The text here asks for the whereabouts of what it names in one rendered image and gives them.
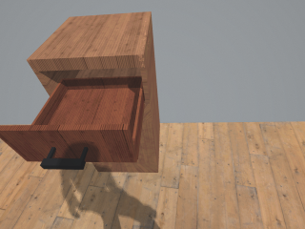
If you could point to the cabinet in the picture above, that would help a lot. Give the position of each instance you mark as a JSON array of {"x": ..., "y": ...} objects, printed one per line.
[{"x": 107, "y": 45}]

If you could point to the handle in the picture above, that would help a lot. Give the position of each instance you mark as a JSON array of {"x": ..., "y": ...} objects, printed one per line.
[{"x": 50, "y": 163}]

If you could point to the drawer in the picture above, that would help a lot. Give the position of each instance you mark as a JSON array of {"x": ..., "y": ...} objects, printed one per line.
[{"x": 104, "y": 114}]

